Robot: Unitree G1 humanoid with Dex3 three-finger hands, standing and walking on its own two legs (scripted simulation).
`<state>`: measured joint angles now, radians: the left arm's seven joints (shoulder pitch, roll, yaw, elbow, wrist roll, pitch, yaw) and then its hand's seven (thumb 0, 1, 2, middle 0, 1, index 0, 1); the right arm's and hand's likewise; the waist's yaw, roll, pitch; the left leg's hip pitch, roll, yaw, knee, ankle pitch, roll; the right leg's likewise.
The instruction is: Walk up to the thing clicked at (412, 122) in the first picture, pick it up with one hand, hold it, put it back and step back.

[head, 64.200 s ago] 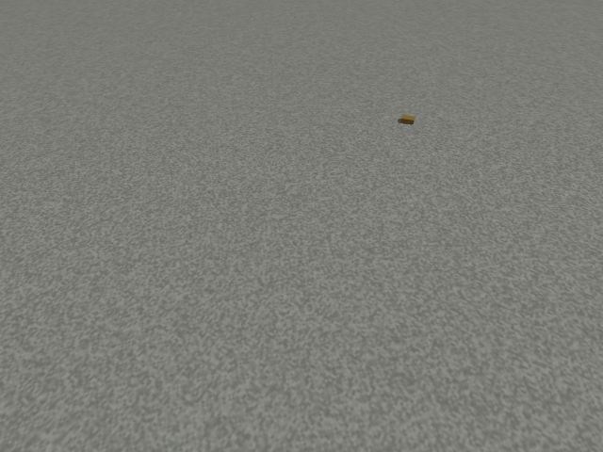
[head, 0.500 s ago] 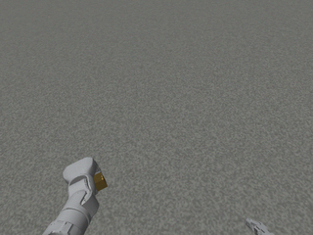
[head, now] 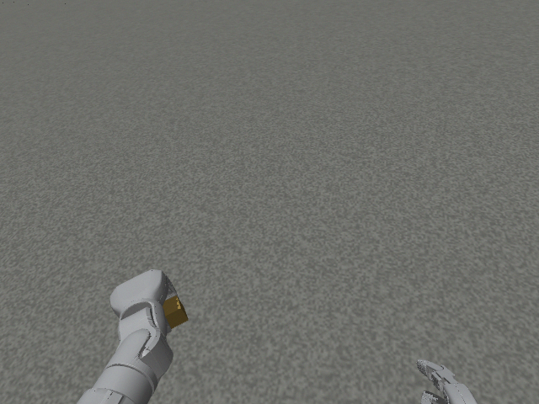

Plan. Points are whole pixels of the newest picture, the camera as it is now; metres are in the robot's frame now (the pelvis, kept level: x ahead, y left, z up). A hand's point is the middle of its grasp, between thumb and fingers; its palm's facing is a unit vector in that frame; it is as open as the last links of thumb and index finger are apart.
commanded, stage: hold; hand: left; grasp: from above
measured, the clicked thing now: (161, 318) +0.31 +0.22 -0.07
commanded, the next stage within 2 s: crouch in 0.74 s
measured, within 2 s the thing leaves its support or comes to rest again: neither
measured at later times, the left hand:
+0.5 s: hand (155, 312) +0.30 +0.22 -0.04, palm faces -0.36 -0.22 -0.90, open 6.0 cm
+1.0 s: hand (155, 314) +0.30 +0.23 -0.04, palm faces -0.38 -0.21 -0.90, open 6.0 cm
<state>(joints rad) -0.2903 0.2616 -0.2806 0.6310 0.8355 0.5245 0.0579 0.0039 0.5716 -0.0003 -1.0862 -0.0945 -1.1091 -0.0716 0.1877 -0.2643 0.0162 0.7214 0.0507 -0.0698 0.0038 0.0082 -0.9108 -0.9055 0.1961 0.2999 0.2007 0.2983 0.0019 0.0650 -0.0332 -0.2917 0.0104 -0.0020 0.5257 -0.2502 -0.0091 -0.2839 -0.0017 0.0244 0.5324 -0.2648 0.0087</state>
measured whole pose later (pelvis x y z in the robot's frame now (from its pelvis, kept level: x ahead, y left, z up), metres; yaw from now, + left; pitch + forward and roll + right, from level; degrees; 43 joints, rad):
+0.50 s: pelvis +0.01 +0.00 +0.00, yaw +0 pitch +1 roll +0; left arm -0.28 0.28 -0.28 0.60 0.85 0.51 0.04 0.01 0.58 0.00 -1.06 -0.12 -1.09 -0.09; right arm 0.19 -0.26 0.01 0.71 0.05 -0.07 0.00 0.01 -0.91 -0.90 0.20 0.30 0.20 0.30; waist 0.01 0.06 -0.02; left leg -0.27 0.01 0.00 0.51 -0.26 -0.01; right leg -0.26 0.00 0.02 0.51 -0.27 0.01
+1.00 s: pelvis +0.01 +0.00 +0.00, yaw +0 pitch +1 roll +0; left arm -0.30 0.26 -0.27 0.67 0.87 0.50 0.06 0.01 0.59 0.00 -1.02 -0.19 -1.08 -0.11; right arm 0.19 -0.26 0.01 0.71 0.05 -0.05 0.02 0.01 -0.90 -0.90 0.20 0.30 0.20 0.30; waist 0.00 0.05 -0.03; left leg -0.28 0.01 0.00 0.51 -0.25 0.00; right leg -0.26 0.00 0.02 0.50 -0.26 0.01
